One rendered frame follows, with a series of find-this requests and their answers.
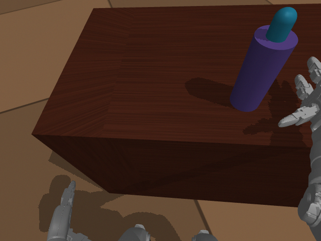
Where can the right robot hand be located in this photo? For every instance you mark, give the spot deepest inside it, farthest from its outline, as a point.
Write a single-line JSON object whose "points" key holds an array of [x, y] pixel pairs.
{"points": [[310, 109]]}

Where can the left robot hand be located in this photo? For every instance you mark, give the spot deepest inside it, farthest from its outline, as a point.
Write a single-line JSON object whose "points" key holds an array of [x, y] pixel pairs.
{"points": [[60, 223]]}

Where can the bottle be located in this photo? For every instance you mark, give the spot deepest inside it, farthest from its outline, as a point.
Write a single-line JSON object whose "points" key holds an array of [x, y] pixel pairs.
{"points": [[269, 50]]}

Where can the right robot arm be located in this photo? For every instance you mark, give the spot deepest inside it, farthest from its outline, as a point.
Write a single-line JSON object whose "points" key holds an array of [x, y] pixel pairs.
{"points": [[309, 208]]}

